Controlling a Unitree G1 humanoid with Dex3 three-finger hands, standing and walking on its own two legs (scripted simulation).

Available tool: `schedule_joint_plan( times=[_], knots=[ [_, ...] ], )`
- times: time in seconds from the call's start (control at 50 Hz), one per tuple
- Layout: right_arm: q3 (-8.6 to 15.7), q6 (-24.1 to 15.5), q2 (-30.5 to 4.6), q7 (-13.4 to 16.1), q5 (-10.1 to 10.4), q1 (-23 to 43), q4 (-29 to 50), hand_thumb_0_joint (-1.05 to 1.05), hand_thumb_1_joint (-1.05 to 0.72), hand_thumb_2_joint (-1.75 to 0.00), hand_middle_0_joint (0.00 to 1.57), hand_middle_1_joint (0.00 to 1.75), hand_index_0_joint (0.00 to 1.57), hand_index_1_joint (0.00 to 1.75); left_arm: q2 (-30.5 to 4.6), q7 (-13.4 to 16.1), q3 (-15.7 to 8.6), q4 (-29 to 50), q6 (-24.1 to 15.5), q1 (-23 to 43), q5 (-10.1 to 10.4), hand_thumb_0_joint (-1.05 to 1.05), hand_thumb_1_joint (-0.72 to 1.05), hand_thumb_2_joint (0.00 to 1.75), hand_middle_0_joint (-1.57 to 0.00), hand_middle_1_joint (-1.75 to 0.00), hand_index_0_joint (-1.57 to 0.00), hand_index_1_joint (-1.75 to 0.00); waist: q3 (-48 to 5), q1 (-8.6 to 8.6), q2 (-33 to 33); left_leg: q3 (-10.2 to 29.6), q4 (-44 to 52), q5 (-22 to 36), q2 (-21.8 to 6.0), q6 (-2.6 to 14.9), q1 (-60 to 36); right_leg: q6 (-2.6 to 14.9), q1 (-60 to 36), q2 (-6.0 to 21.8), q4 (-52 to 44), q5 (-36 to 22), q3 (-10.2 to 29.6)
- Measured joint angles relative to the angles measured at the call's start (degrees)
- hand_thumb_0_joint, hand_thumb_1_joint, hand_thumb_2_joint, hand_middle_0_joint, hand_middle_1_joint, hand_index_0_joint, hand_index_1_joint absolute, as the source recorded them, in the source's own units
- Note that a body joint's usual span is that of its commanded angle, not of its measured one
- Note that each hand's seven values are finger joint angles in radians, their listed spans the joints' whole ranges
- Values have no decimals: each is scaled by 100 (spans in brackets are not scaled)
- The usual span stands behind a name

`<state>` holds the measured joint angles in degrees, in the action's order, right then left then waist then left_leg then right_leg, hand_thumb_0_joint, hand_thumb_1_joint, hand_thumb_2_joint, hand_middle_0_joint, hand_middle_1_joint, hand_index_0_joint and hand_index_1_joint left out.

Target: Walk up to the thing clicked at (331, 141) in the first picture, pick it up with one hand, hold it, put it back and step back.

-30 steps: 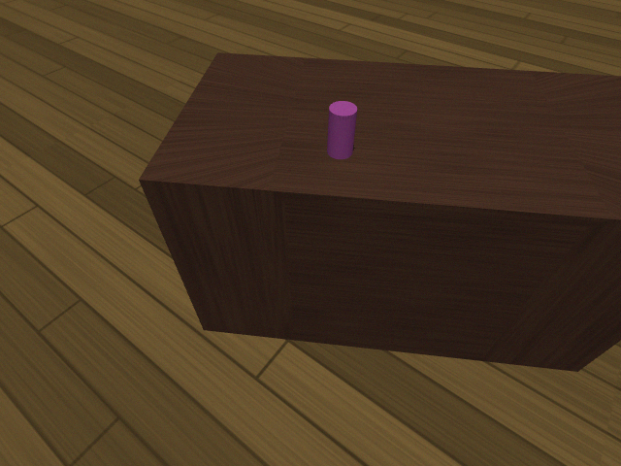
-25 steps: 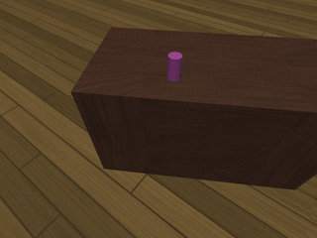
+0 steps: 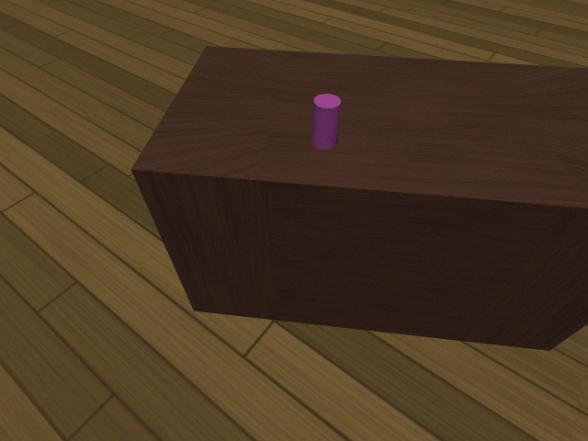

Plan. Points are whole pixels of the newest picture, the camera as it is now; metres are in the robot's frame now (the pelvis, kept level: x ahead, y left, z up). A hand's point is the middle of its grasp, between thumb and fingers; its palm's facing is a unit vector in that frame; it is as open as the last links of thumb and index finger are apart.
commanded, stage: stand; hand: right
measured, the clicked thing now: (325, 122) +0.79 -0.07 -0.03
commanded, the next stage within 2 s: walk up in 0.52 s
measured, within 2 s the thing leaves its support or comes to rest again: neither
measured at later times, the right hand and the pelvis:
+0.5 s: hand out of the picture +0.08 -0.25 -0.16, palm faces -0.03 +0.94 -0.34, open 7.4 cm; pelvis +0.01 +0.00 +0.00, yaw +0 degrees
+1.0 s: hand out of the picture +0.15 -0.17 -0.16, palm faces +0.05 +0.93 -0.36, open 7.4 cm; pelvis +0.12 +0.11 -0.02, yaw -2 degrees
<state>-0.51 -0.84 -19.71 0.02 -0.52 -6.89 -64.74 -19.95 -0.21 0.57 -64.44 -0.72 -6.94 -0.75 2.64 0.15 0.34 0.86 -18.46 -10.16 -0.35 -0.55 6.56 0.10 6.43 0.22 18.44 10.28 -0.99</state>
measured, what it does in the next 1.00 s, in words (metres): walks ahead: left foot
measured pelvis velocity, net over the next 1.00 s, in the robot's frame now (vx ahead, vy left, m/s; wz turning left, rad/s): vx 0.12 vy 0.11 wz -0.04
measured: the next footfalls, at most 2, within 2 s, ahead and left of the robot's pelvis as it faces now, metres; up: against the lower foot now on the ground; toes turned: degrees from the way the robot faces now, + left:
left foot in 0.84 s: +0.19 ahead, +0.24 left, +0.00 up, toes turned +1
right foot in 1.24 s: +0.33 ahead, -0.01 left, +0.00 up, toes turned -6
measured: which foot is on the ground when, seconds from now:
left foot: down 0.00-0.56, up 0.58-0.82, down 0.84-1.00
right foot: down 0.00-0.86, up 0.88-1.00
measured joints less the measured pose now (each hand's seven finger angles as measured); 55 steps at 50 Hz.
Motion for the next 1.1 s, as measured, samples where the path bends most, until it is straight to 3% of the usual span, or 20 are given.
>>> schedule_joint_plan(
  times=[0.52, 0.56, 0.62, 0.7, 0.78, 0.84, 0.86, 0.88, 0.92, 0.98, 1.04, 1.1],
  knots=[
    [1, -3, -20, 17, 6, 48, 37, 1, -90, -90, 21, 30, 20, 30, 8, 9, -25, 2, 5, 42, 5, 1, 91, 90, -20, -30, -20, -30, 0, 8, -14, 7, 67, -37, 3, 1, -100, -5, -109, 4, -80, 33, -8],
    [135, 53, -64, -102, -99, -26, 208, 1, -90, -90, 21, 30, 20, 30, 9, -39, -105, 141, -62, -77, -12, 1, 91, 90, -20, -30, -20, -30, -1, 12, 23, -14, -352, -493, 0, 115, 63, 58, -27, -5, 131, 202, 2],
    [320, 172, -250, -245, -246, -201, 475, 1, -90, -90, 21, 30, 20, 30, 5, -50, -255, 358, -214, -405, -94, 1, 90, 90, -21, -30, -21, -30, -60, 51, 157, 19, -1841, -1361, 6, 202, 692, 129, 37, -19, 329, 381, 15],
    [502, 218, -504, -396, -284, -366, 735, 1, -90, -90, 21, 30, 20, 30, -99, -6, -377, 500, -276, -820, -126, 1, 90, 90, -21, -30, -21, -30, 21, 132, 279, 104, -2825, -1355, -176, 127, 1402, 104, -115, 55, 240, 435, 98],
    [644, 236, -629, -522, -278, -495, 966, 1, -90, -90, 20, 30, 20, 30, -321, -18, -454, 609, -245, -1109, -149, 1, 90, 90, -21, -30, -21, -30, 182, 145, 290, 224, -2426, -1231, -470, 32, 1660, -82, -291, 220, 332, 648, 136],
    [734, 179, -644, -564, -252, -610, 1126, 1, -90, -90, 20, 30, 20, 30, -506, -37, -500, 680, -194, -1213, -149, 1, 90, 90, -21, -30, -21, -30, 239, 119, 215, 142, -1717, -721, -580, 2, 1486, -240, -265, 413, 830, 1086, 170],
    [768, 130, -628, -554, -246, -635, 1166, 1, -90, -90, 20, 30, 20, 30, -571, -35, -512, 705, -167, -1226, -152, 1, 90, 90, -21, -30, -21, -30, 268, 103, 122, 48, -1634, -279, -506, -91, 1412, -187, -164, 536, 1215, 1347, 233],
    [794, 83, -571, -530, -256, -620, 1199, 1, -90, -90, 20, 30, 20, 30, -636, -20, -526, 721, -137, -1224, -146, 1, 90, 90, -21, -30, -21, -30, 335, 106, -43, -108, -1795, -237, -386, -140, 1379, -13, 40, 683, 1808, 1533, 385],
    [772, 9, -450, -481, -255, -658, 1308, 1, -90, -90, 20, 30, 20, 30, -663, 30, -505, 735, -60, -1193, -100, 1, 90, 90, -20, -30, -20, -30, 371, 12, -136, -254, -2111, -578, -326, -116, 1347, 177, 622, 460, 3255, 1862, 730],
    [641, 17, -254, -453, -165, -868, 1347, 1, -90, -90, 20, 30, 20, 30, -658, 19, -410, 816, -60, -1059, -19, 1, 91, 90, -20, -30, -20, -30, 278, -150, -126, -265, -1893, -723, -312, 31, 1056, 304, 1359, 86, 4460, 1703, 565],
    [508, -19, -119, -404, -120, -1082, 1364, 1, -90, -90, 21, 30, 20, 30, -634, -72, -379, 1000, -195, -978, 61, 1, 91, 90, -20, -30, -20, -30, 226, -188, -199, -399, -1386, -642, -214, 62, 612, 267, 1814, 71, 4340, 1185, 383],
    [455, -83, -101, -375, -114, -1276, 1432, 1, -90, -90, 21, 30, 20, 30, -552, -149, -356, 1139, -222, -897, 55, 1, 91, 90, -20, -30, -20, -30, 222, -243, -187, -487, -1073, -681, -92, 104, 257, 138, 1960, 132, 3578, 985, 274]
  ],
)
